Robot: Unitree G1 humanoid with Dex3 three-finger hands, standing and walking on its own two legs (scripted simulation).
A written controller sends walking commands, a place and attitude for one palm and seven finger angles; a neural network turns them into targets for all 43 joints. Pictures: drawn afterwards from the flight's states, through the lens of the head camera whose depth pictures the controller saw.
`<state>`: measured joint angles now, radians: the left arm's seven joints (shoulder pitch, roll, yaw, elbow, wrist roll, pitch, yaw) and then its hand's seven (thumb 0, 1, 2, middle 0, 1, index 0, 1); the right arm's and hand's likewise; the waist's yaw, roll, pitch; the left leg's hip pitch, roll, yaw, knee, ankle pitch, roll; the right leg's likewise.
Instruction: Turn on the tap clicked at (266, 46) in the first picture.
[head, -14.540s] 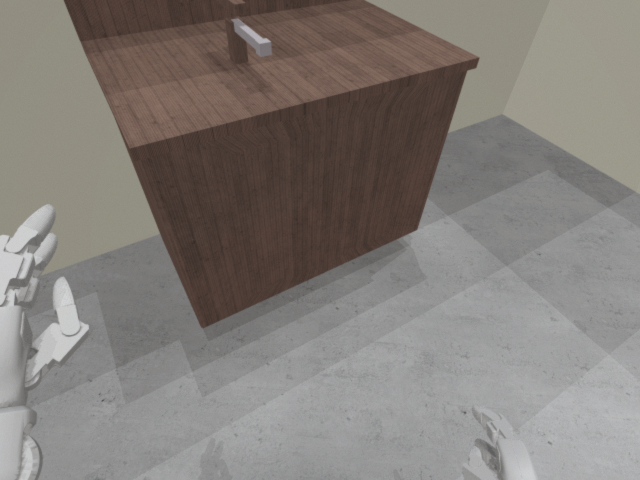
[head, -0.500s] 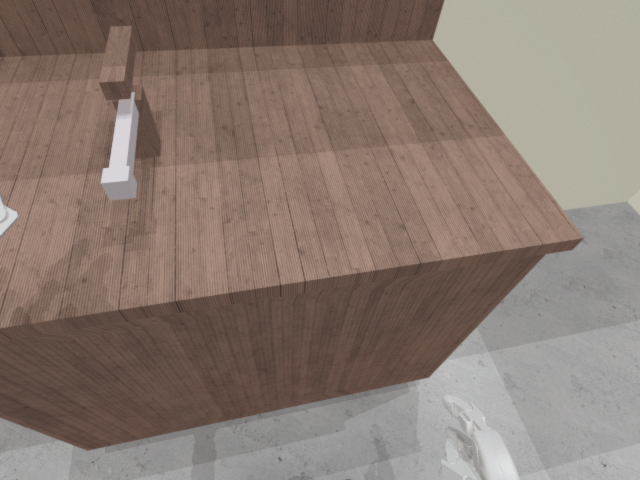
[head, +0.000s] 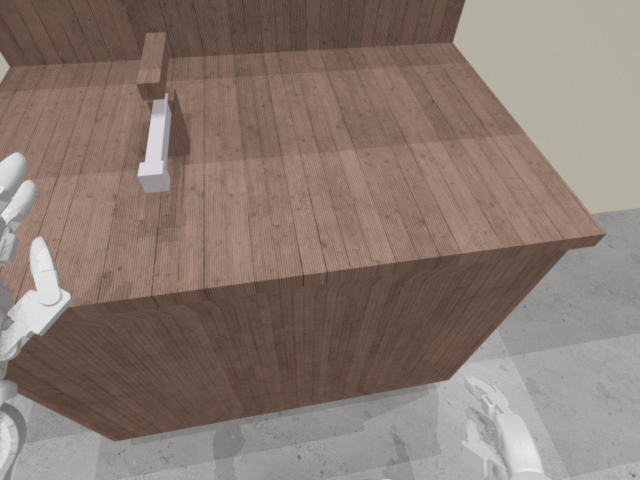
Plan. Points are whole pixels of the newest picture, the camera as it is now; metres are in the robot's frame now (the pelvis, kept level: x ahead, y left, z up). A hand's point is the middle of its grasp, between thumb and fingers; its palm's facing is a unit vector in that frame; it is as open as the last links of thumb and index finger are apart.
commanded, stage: shuffle to correct the standing spot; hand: left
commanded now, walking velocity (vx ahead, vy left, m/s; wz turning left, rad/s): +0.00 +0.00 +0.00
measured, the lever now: (154, 176) +0.41 +0.26 +0.14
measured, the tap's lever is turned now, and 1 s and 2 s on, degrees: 0 0 0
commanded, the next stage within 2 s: come to a stop and stand still in 0.62 s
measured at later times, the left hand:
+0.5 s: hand (189, 268) +0.27 +0.16 +0.17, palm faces +0.30 -0.89 -0.35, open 7.4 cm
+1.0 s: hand (224, 261) +0.28 +0.13 +0.16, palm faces +0.32 -0.84 -0.44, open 7.4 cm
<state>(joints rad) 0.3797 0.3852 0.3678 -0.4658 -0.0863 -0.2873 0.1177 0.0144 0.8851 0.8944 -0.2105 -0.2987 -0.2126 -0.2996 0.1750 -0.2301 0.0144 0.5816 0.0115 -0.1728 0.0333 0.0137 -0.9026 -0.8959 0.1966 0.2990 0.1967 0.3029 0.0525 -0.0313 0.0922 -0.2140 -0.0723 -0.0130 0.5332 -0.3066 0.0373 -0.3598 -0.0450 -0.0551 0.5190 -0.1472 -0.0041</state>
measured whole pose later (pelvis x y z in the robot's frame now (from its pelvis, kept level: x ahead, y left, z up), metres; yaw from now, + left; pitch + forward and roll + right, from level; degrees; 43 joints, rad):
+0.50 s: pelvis +0.01 -0.05 -0.01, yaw -5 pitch -1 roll +0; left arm 0.36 0.35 0.35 -0.47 -0.06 -0.17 0.12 0.01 0.89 0.89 -0.21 -0.30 -0.21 -0.30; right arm 0.18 -0.22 0.01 0.58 0.02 -0.11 0.01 0.01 -0.90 -0.90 0.20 0.30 0.20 0.30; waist -0.02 -0.01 0.07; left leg -0.24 0.04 0.02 0.68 -0.43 0.01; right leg -0.38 0.08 -0.04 0.59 -0.19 -0.10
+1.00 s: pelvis +0.06 -0.08 +0.00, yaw -3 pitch -3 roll +1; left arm 0.50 0.32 0.33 -0.52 -0.07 -0.14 0.13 0.01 0.88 0.89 -0.21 -0.30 -0.21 -0.30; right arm 0.10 -0.25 0.00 0.58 0.01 -0.10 -0.02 0.01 -0.90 -0.90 0.20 0.30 0.20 0.30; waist 0.01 0.05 0.14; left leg -0.28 0.03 0.00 0.58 -0.21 0.02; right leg -0.22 0.09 -0.06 0.49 -0.23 -0.13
